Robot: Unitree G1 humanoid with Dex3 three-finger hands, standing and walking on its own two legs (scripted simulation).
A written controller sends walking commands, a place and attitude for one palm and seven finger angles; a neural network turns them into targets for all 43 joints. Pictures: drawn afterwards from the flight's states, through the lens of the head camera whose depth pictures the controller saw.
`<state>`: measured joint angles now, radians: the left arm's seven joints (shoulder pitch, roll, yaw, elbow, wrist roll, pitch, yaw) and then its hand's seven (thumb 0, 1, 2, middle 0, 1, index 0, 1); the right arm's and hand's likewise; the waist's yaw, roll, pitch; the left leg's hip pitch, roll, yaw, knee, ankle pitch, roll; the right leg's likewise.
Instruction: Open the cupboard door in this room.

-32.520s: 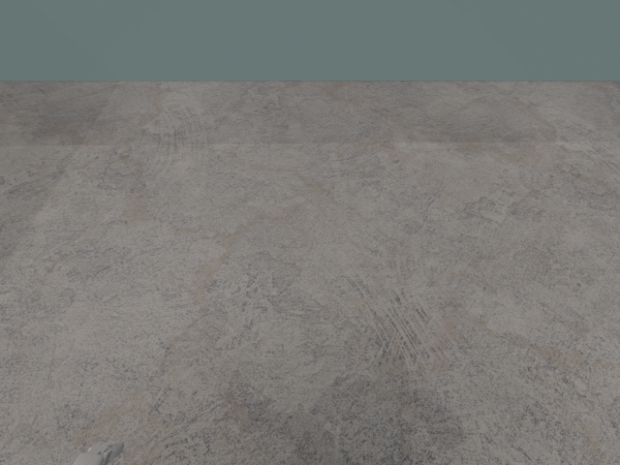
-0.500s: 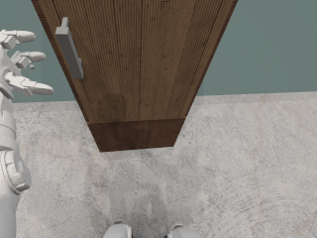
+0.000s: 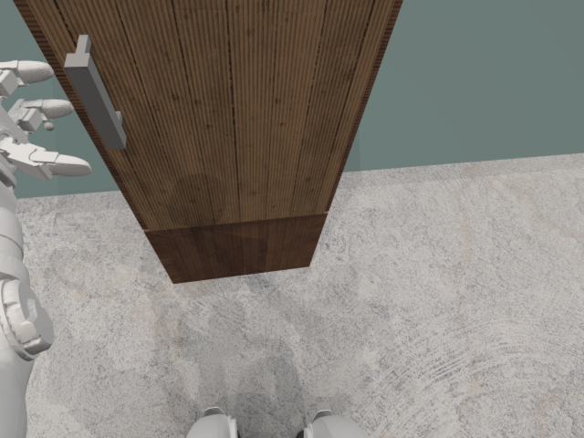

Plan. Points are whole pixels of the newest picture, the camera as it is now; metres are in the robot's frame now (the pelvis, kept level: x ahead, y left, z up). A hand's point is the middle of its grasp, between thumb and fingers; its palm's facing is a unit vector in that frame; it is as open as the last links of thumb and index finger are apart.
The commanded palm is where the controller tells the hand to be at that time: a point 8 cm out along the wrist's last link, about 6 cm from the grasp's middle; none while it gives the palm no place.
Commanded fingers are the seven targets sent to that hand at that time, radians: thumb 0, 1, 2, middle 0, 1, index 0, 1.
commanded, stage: slide the fingers in behind the handle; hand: left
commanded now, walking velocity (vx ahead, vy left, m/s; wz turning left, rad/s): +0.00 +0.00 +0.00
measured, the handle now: (101, 95) +0.55 +0.22 +0.11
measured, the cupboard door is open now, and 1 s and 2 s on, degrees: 0 0 0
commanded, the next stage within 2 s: close the thumb around the handle in 1.22 s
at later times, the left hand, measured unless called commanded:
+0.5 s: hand (67, 130) +0.49 +0.25 +0.11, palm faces +0.08 -1.00 +0.02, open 14.0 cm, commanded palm +0.46 +0.29 +0.11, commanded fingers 0.00 -0.50 0.30 -0.30 -1.20 -0.30 -1.20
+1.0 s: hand (102, 125) +0.50 +0.21 +0.11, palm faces +0.09 -1.00 +0.01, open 14.0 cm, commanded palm +0.47 +0.26 +0.11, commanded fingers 0.00 -0.50 0.30 -0.30 -1.20 -0.30 -1.20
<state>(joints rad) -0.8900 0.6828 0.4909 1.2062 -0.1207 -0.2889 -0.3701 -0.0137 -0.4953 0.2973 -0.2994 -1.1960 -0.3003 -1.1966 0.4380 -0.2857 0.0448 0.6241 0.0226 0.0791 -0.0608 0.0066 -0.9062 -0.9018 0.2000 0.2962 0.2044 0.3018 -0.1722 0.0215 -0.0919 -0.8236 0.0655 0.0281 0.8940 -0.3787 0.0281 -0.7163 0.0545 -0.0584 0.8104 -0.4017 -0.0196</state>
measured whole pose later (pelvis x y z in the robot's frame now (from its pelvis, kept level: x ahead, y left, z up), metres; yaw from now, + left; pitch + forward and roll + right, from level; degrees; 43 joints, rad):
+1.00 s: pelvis +0.00 +0.00 +0.00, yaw +0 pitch +16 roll -3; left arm -0.90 0.50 0.40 1.17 -0.10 -0.31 -0.20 -0.01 -0.50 0.30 -0.30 -1.20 -0.30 -1.20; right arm 0.42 -0.26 0.03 0.64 0.01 0.05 -0.02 0.01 -0.91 -0.90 0.20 0.30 0.20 0.30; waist -0.16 0.03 -0.10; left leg -0.80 0.05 0.04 0.90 -0.38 0.03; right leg -0.70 0.04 -0.05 0.83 -0.41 -0.01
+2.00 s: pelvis +0.00 -0.01 +0.00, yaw +1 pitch +16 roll -2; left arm -0.88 0.51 0.41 1.17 -0.11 -0.32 -0.25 0.00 0.56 0.77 -0.32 -1.31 -0.34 -1.31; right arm 0.39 -0.27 0.03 0.63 0.02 0.07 -0.04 0.01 -0.91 -0.90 0.20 0.30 0.20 0.30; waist -0.16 0.03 -0.10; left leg -0.78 0.05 0.03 0.88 -0.38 0.02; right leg -0.68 0.05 -0.05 0.82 -0.42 -0.03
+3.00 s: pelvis +0.00 -0.02 +0.02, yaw +5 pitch +4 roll -1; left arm 0.00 -0.10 -0.25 0.03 0.07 0.02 0.62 -0.01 0.67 0.79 -0.27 -1.31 -0.28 -1.31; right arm 0.13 -0.16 0.02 0.54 -0.04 0.06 0.04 0.01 -0.91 -0.90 0.20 0.30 0.20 0.30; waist 0.01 0.04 -0.09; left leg -0.50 0.01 -0.02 0.79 -0.36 0.00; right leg -0.39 0.01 -0.10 0.76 -0.44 -0.04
